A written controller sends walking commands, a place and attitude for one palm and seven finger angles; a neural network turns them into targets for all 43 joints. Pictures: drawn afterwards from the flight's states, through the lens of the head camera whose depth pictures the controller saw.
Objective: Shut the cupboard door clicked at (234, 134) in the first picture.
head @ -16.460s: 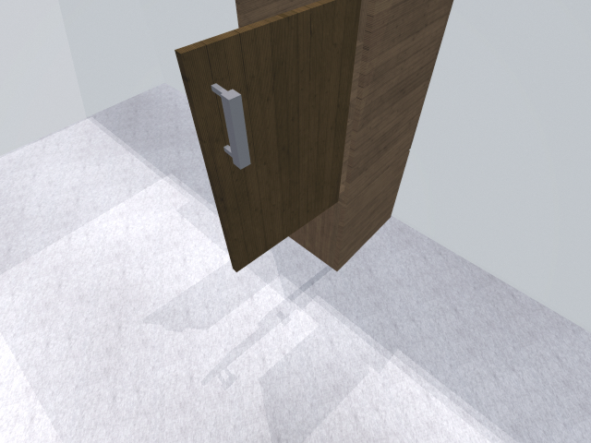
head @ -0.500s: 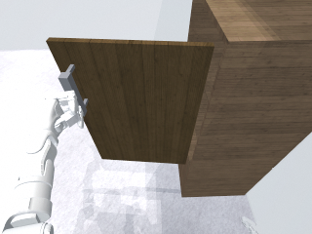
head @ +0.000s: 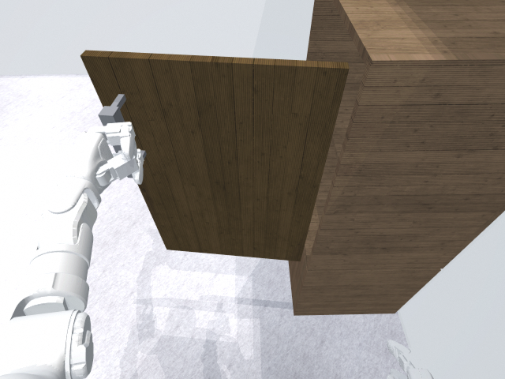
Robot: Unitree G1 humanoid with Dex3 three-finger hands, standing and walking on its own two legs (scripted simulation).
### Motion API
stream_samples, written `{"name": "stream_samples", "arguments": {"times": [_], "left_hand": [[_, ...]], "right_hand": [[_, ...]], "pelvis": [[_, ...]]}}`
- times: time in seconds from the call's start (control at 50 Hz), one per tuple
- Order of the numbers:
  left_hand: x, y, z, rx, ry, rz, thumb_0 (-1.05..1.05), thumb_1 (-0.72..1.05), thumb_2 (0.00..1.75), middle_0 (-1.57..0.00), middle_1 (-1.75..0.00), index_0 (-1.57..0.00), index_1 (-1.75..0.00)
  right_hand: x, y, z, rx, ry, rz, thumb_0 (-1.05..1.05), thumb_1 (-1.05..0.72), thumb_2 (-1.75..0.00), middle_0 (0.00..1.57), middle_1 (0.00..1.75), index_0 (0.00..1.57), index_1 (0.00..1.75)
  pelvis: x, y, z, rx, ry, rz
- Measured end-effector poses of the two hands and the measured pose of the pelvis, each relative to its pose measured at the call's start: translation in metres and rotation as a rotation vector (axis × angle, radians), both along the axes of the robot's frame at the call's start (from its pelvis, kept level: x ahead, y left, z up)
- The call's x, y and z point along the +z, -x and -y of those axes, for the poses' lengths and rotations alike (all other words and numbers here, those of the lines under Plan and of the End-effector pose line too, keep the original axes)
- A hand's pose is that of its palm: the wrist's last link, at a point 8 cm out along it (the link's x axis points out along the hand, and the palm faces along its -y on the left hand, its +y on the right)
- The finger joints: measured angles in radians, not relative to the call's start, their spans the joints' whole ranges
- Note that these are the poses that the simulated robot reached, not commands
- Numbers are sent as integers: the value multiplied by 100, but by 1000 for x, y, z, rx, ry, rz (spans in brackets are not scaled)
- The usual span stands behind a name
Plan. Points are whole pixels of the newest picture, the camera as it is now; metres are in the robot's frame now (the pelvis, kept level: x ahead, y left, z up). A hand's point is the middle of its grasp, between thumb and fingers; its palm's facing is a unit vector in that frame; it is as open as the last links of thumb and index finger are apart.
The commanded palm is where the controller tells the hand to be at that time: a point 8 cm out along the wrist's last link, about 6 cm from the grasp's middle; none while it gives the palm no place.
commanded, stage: push the door shut along its arc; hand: left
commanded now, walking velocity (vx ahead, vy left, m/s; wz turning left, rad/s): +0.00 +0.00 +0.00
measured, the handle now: (128, 137) +0.48 +0.23 +0.12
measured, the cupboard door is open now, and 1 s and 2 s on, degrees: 83 68 52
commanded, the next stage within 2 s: pull the fist back off the door in 1.58 s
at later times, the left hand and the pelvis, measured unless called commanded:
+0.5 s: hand (150, 141) +0.45 +0.18 +0.14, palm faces -0.23 -0.97 -0.03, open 3.1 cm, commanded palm +0.45 +0.23 +0.13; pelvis -0.01 +0.01 -0.01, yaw -1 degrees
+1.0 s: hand (186, 117) +0.52 +0.13 +0.14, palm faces -0.36 -0.93 +0.00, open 3.1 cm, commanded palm +0.52 +0.19 +0.13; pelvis +0.00 +0.01 -0.02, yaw -2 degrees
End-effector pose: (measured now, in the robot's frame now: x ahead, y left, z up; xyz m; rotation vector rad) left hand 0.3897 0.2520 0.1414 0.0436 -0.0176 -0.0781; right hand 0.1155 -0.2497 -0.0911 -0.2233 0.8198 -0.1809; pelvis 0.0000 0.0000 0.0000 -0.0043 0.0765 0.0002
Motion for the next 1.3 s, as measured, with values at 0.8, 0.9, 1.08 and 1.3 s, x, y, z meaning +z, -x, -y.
{"name": "stream_samples", "arguments": {"times": [0.8,0.9,1.08,1.3], "left_hand": [[-2,-103,36,-222,24,-50,2,90,90,-130,-150,-130,-150],[-3,-120,46,-250,30,-51,2,91,90,-130,-150,-130,-150],[-5,-140,67,-297,41,-57,1,91,91,-129,-150,-130,-150],[-3,-155,75,-311,20,-78,1,92,93,-129,-150,-130,-150]], "right_hand": [[-20,124,10,-159,69,-365,1,-90,-90,21,30,20,29],[-21,138,9,-192,72,-419,1,-90,-90,21,30,20,29],[-21,155,6,-242,60,-494,1,-90,-90,21,30,20,29],[-24,147,9,-235,62,-520,1,-90,-90,21,30,20,29]], "pelvis": [[-14,6,-13,-13,14,-158],[-17,2,-14,-21,17,-183],[-18,-8,-14,-36,20,-208],[-20,-13,-9,-28,22,-227]]}}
